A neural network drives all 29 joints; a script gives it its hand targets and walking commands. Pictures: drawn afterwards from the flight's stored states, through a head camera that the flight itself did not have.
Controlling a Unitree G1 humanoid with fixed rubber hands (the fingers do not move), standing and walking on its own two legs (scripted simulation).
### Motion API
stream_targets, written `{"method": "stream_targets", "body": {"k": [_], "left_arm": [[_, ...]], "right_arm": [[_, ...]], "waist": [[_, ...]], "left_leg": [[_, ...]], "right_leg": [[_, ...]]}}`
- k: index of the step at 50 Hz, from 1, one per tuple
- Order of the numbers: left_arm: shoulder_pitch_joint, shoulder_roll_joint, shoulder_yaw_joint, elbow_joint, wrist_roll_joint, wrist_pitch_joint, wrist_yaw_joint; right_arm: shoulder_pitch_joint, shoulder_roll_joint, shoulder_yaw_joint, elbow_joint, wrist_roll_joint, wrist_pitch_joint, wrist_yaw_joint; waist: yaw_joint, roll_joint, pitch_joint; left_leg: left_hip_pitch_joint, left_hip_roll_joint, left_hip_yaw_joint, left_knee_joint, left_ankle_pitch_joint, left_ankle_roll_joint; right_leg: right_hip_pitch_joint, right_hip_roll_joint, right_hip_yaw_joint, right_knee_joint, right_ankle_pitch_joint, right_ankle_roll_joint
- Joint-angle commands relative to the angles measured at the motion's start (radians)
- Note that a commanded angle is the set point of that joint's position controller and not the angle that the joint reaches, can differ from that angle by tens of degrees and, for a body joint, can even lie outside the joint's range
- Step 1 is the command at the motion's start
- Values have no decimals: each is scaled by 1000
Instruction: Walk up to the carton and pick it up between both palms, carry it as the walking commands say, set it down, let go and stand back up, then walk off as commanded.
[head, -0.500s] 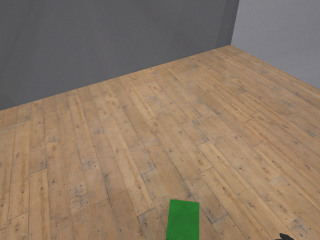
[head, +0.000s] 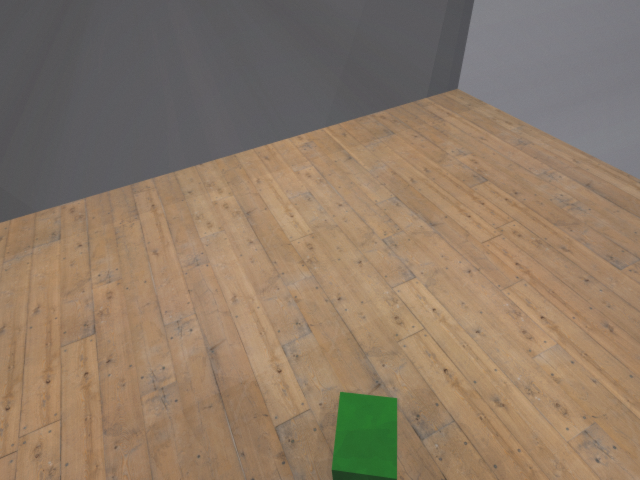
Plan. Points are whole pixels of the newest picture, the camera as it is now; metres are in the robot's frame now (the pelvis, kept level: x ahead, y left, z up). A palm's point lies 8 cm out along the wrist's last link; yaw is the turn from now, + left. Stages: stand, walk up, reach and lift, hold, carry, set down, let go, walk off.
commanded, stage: stand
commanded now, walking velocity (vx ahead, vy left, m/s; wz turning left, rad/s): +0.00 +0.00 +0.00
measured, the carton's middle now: (365, 441) +0.44 -0.05 -0.71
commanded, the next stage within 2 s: walk off in 0.58 s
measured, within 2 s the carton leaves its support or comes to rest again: neither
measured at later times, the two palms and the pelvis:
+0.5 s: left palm out of the picture +0.07 +0.32 -0.10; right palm out of the picture +0.08 -0.31 -0.11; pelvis -0.01 +0.00 +0.00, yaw +0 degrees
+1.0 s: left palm out of the picture +0.06 +0.29 -0.12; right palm out of the picture +0.05 -0.33 -0.11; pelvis -0.01 -0.02 +0.00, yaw -6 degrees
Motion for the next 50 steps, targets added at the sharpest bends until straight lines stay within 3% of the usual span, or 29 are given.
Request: {"method": "stream_targets", "body": {"k": [1,2,4,7,11,12,14,19,22,27,29,30,34,36,37,38,40,42,43,44,45,46,47,48,49,50], "left_arm": [[-48,167,28,-33,2,-13,2],[-22,179,33,-26,-2,-14,3],[-30,178,33,-21,-5,-15,8],[-38,186,32,-16,-3,-12,2],[-65,173,24,-10,2,-9,0],[-42,167,21,-3,-4,-10,-2],[-43,191,23,6,-5,-15,-2],[-58,191,22,17,0,-15,1],[-50,193,17,26,-7,-15,0],[-49,190,14,37,-7,-14,0],[-63,198,17,36,-2,-11,1],[-60,185,17,35,-5,-12,0],[-51,193,16,38,-6,-19,1],[-51,192,18,40,-3,-14,2],[-54,195,15,52,-5,-14,2],[-47,201,17,51,-7,-16,0],[19,101,-14,79,-15,13,8],[8,128,-2,66,-25,32,7],[-1,173,17,61,-27,44,11],[-7,151,12,49,-21,50,10],[-36,140,19,23,-12,60,13],[-16,129,25,17,-2,65,13],[1,121,34,9,6,69,8],[25,130,43,9,5,74,-1],[41,131,49,12,-3,78,-10],[55,88,40,-4,-5,81,-10]], "right_arm": [[-30,-166,-28,-36,4,-15,-4],[-30,-179,-31,-30,2,-12,-3],[-26,-176,-32,-25,5,-8,-1],[-37,-180,-28,-18,7,-10,-3],[-49,-180,-27,-14,1,-12,1],[-52,-178,-24,-7,2,-15,2],[-37,-180,-24,13,9,-10,5],[-41,-188,-21,16,9,-12,0],[-62,-175,-20,19,11,-17,-1],[-56,-190,-19,30,2,-8,4],[-51,-186,-25,30,9,-9,3],[-54,-184,-16,40,5,-9,4],[-71,-183,-20,29,12,-12,1],[-71,-192,-19,40,6,-11,1],[-69,-187,-22,42,13,-11,1],[-41,-200,-23,42,9,-8,5],[-71,-132,-8,32,12,14,11],[-23,-157,-19,34,9,25,5],[-17,-196,-29,28,-7,32,-1],[-22,-220,-47,20,-1,35,-5],[-11,-249,-58,10,-19,36,-14],[19,-273,-71,17,-21,40,-19],[3,-238,-72,7,-19,39,-29],[-18,-208,-68,-9,-13,43,-27],[-84,-211,-72,-26,-18,44,-24],[-88,-187,-73,-39,-16,44,-30]], "waist": [[-1,-12,15],[2,0,9],[0,-32,2],[-7,-14,24],[-8,-1,13],[5,-27,8],[-2,14,0],[1,-35,-15],[0,-2,-18],[9,-27,14],[-4,-25,11],[5,-5,13],[-1,-28,-29],[16,-35,-7],[-4,-9,-5],[1,-17,-15],[0,-65,2],[-24,-58,-19],[-36,-47,-1],[-45,18,-15],[-74,93,-6],[-78,208,-2],[-62,167,-23],[-50,68,-7],[-16,81,10],[-5,107,39]], "left_leg": [[-71,100,-78,-64,176,15],[-61,104,-82,-63,170,18],[-64,101,-72,-63,176,15],[-68,101,-76,-71,102,18],[-78,104,-77,-83,85,23],[-95,109,-94,-92,95,25],[-81,110,-91,-91,78,17],[-64,109,-83,-80,166,23],[-45,111,-83,-68,199,19],[-65,102,-77,-97,139,11],[-43,106,-71,-88,116,14],[-61,112,-68,-89,116,8],[-49,110,-77,-82,170,19],[-49,109,-68,-88,182,16],[-31,108,-68,-82,166,16],[-33,109,-74,-90,179,11],[-6,130,-37,-60,115,9],[-24,165,-35,-7,137,2],[-29,211,-65,-12,137,18],[9,259,-115,-32,139,51],[8,369,-206,-69,234,128],[45,472,-257,-70,390,202],[24,539,-246,-72,500,249],[-39,497,-166,-69,485,248],[-63,461,-93,-58,395,199],[-40,422,-53,-32,395,161]], "right_leg": [[13,-123,114,-66,114,-6],[18,-130,119,-70,127,-8],[25,-127,111,-73,127,-6],[2,-137,140,-100,61,-12],[-2,-128,124,-97,37,-9],[15,-123,112,-90,17,-3],[17,-129,124,-91,37,-7],[33,-137,120,-68,127,-7],[34,-138,125,-74,172,-10],[23,-126,102,-82,98,2],[-2,-131,119,-101,78,-4],[13,-133,115,-97,84,-5],[56,-137,112,-79,179,-5],[47,-140,115,-76,194,-6],[25,-143,121,-83,169,-12],[29,-131,109,-79,152,-9],[-44,-124,119,-76,181,-10],[-46,-109,116,19,283,15],[-108,-99,109,70,249,15],[-189,-65,85,147,219,23],[-254,-16,45,334,42,34],[-345,-14,13,526,-268,40],[-386,-58,47,690,-338,46],[-361,-75,61,727,-332,61],[-346,-95,69,714,-306,64],[-377,-106,44,659,-277,77]]}}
